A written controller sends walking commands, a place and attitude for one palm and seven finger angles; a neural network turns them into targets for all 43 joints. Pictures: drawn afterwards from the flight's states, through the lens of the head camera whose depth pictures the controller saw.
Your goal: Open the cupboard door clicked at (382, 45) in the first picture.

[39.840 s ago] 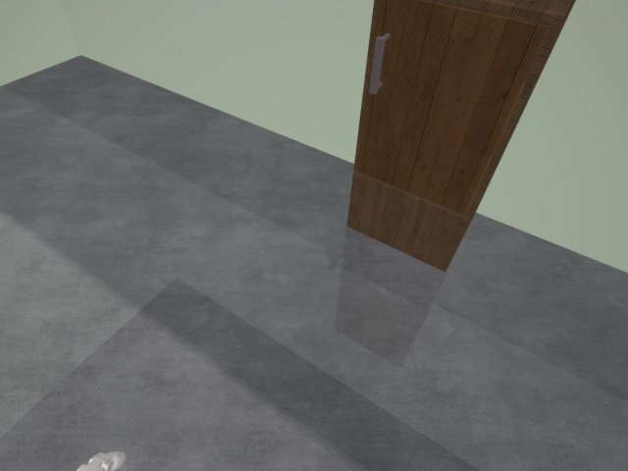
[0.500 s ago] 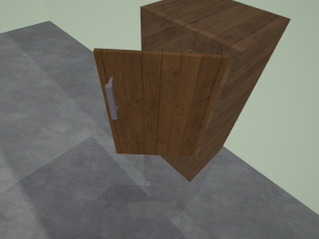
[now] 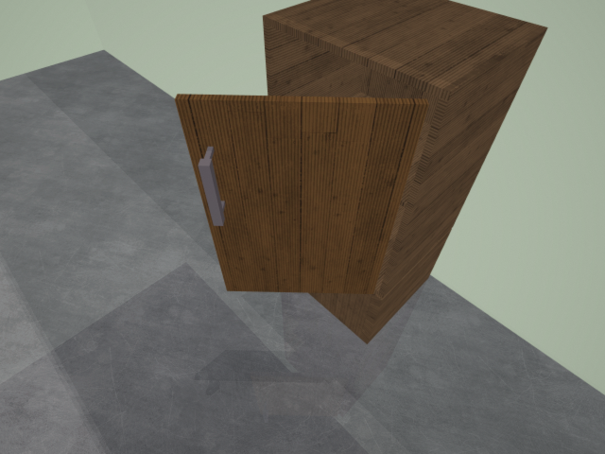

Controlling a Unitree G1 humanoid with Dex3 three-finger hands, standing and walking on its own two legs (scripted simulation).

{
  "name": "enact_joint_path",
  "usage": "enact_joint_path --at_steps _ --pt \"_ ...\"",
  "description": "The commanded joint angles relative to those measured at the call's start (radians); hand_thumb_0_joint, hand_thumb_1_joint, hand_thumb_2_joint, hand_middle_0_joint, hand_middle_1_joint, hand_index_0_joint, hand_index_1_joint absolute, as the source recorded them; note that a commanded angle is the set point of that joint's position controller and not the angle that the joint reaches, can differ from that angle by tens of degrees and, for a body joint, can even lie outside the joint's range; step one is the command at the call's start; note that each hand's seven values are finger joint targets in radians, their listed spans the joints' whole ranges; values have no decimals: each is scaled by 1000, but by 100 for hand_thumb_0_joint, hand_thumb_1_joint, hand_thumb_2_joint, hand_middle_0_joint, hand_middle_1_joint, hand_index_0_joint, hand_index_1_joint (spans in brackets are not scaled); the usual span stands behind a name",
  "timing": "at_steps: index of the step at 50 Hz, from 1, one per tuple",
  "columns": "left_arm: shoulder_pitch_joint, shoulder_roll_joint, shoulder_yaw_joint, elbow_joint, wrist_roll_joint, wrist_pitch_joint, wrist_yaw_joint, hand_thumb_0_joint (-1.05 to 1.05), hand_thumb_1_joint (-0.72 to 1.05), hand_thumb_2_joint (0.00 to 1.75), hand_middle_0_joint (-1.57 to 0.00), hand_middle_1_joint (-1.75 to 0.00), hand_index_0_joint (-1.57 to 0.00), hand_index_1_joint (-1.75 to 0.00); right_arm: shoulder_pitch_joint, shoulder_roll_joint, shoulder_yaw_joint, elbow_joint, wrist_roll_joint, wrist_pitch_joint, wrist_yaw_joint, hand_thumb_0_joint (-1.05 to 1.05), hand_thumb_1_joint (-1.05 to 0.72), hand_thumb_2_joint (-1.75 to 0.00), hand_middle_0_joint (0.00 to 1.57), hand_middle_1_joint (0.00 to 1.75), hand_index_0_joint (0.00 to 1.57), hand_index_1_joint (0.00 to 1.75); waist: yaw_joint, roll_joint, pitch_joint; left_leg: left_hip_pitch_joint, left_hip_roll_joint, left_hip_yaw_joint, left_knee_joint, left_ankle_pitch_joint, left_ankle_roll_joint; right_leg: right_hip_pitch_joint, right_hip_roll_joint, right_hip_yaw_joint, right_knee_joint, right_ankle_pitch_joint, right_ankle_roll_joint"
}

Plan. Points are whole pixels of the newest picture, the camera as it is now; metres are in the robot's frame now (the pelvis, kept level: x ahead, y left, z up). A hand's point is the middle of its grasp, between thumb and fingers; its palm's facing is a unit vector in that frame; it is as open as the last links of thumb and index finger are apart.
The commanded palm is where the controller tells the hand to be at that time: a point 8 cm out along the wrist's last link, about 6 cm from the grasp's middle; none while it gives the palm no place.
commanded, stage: come to a stop and stand still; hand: left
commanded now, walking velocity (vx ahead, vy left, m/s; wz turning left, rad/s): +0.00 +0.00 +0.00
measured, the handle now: (214, 187) +0.57 +0.21 -0.01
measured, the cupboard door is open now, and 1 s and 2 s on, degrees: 44 44 44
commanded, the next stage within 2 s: look again from close up in 0.66 s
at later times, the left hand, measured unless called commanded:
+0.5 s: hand out of the picture +0.03 +0.15 -0.18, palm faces -0.01 -0.98 -0.18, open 7.3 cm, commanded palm none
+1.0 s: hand out of the picture +0.04 +0.14 -0.18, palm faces +0.01 -0.98 -0.18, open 7.4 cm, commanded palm none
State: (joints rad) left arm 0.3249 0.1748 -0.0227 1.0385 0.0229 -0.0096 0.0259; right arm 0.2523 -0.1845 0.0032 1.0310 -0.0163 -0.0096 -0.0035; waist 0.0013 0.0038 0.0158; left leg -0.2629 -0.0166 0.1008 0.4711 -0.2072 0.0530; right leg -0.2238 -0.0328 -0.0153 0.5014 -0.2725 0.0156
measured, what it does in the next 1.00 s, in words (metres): stands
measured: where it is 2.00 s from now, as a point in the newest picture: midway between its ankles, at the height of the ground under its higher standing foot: outside the picture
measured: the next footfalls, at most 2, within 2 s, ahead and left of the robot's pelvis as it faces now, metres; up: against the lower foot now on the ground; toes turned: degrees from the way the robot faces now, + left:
none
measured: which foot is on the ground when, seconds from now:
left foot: down 0.00-1.00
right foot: down 0.00-1.00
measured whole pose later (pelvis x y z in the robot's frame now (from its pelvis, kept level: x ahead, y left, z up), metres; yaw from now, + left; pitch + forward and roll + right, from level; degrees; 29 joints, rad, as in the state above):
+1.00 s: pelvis +0.04 -0.02 +0.00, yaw +0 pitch +0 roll +0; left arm 0.28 0.16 -0.01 1.10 0.02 -0.02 0.03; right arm 0.23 -0.15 0.01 1.15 -0.01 -0.02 -0.03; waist 0.01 -0.03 0.03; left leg -0.17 0.01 0.09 0.43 -0.25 0.01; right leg -0.12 0.00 -0.03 0.43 -0.30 -0.02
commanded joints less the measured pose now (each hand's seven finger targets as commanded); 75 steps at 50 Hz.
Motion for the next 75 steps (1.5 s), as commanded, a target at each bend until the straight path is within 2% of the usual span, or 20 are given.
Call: enact_joint_path --at_steps 1,12,13,15,27,28,32,38,41,48,55,63,67,69,70,71,72,73,74,75 --pt "29 111 18 -26 -6 -19 8 0 90 90 -20 -30 -20 -30 29 -103 -13 -26 6 -25 -8 0 -90 -90 20 30 20 30 -3 -23 22 46 115 -135 -115 -21 -7 -47 -70 89 -115 26 -48" --pt "24 93 19 18 -9 -18 10 0 90 90 -20 -30 -20 -30 29 -76 -9 38 7 -25 -18 0 -90 -90 20 30 20 30 3 3 30 66 120 -118 -98 69 -15 -8 -70 86 -124 107 -48" --pt "24 94 21 19 -7 -19 11 0 90 90 -20 -30 -20 -30 30 -70 -10 42 8 -25 -19 0 -90 -90 20 30 20 30 5 -15 32 68 123 -117 -95 86 -13 -1 -69 84 -124 128 -47" --pt "23 92 20 23 -9 -19 12 0 90 90 -20 -30 -20 -30 30 -72 -10 48 7 -26 -20 0 -90 -90 20 30 20 30 4 2 16 80 123 -116 -91 103 -16 8 -71 81 -120 143 -47" --pt "18 89 25 31 -10 -18 13 0 90 90 -20 -30 -20 -30 29 -69 -10 66 6 -26 -26 0 -90 -90 20 30 20 30 7 -5 13 109 130 -104 -89 162 -20 31 -75 78 -121 220 -47" --pt "16 91 25 31 -8 -19 14 0 90 90 -20 -30 -20 -30 31 -65 -9 69 7 -25 -26 0 -90 -90 20 30 20 30 5 -20 19 107 131 -105 -88 167 -18 34 -70 78 -122 228 -48" --pt "16 89 25 35 -10 -17 14 0 90 90 -20 -30 -20 -30 28 -70 -9 72 6 -25 -28 0 -90 -90 20 30 20 30 6 0 17 118 132 -105 -94 176 -19 32 -73 77 -124 220 -47" --pt "17 90 26 33 -8 -18 14 0 90 90 -20 -30 -20 -30 24 -67 -9 74 6 -24 -28 0 -90 -90 20 30 20 30 7 -22 34 114 129 -106 -99 166 -19 37 -71 78 -137 226 -48" --pt "18 92 27 36 -11 -18 14 0 90 90 -20 -30 -20 -30 24 -73 -9 75 5 -25 -29 0 -90 -90 20 30 20 30 6 -1 9 133 130 -107 -96 192 -21 47 -75 76 -132 242 -48" --pt "25 85 27 41 -8 -17 14 0 90 90 -20 -30 -20 -30 25 -66 -8 80 6 -25 -31 0 -90 -90 20 30 20 30 9 -16 34 134 133 -106 -104 197 -19 42 -72 72 -141 241 -46" --pt "29 83 29 45 -10 -18 15 0 90 90 -20 -30 -20 -30 32 -68 -7 85 5 -25 -32 0 -90 -90 20 30 20 30 7 -8 14 146 133 -107 -104 214 -20 55 -74 72 -139 255 -48" --pt "36 77 30 49 -7 -18 15 0 90 90 -20 -30 -20 -30 40 -57 -7 88 5 -24 -34 0 -90 -90 20 30 20 30 8 -19 47 131 130 -109 -113 193 -20 50 -73 71 -153 243 -50" --pt "39 76 29 49 -10 -19 15 0 90 90 -20 -30 -20 -30 44 -60 -6 91 5 -24 -34 0 -90 -90 20 30 20 30 10 -18 37 134 130 -109 -113 188 -22 53 -76 69 -155 238 -49" --pt "43 74 28 50 -10 -19 16 0 90 90 -20 -30 -20 -30 43 -58 -7 91 5 -22 -34 0 -90 -90 20 30 20 30 8 -15 37 138 129 -106 -110 189 -24 54 -76 71 -154 256 -50" --pt "110 91 29 78 4 -41 54 0 90 90 -20 -30 -20 -30 -38 -89 -13 16 15 -29 -22 0 -90 -90 20 30 20 30 29 11 78 45 129 -71 120 222 -53 10 -139 136 -158 627 -13" --pt "-619 312 127 -1474 -215 -243 40 0 88 89 -20 -32 -20 -32 18 -255 -33 -329 62 -165 -65 0 -90 -90 20 30 20 30 -95 176 -409 313 18 -87 -29 325 -21 109 -37 34 -41 534 -45" --pt "-227 253 137 -1234 -132 -205 85 0 85 88 -20 -33 -20 -33 -61 -168 -18 -282 49 -250 -94 0 -90 -90 20 30 20 30 11 308 -439 391 60 -78 -33 479 -14 63 19 14 17 314 -63" --pt "37 66 29 -1048 -139 -65 113 0 83 87 -21 -34 -21 -34 -42 -124 -37 -295 71 -271 -86 0 -90 -90 20 30 20 30 -14 245 -274 252 79 -102 -20 466 -29 -24 14 -41 24 136 -41" --pt "20 -59 -34 -1027 -180 -54 90 0 81 86 -21 -36 -21 -36 -22 -141 -35 -268 77 -274 -85 0 -90 -90 20 30 20 30 -40 97 -124 166 79 -109 -1 367 -29 -79 19 -71 8 143 -31" --pt "-45 -5 8 -1059 -190 -102 75 0 78 85 -21 -37 -21 -37 -55 -182 -52 -318 72 -287 -83 0 -90 -90 20 30 20 30 -60 -12 -32 83 59 -123 42 231 -19 -152 24 -77 -6 150 -22"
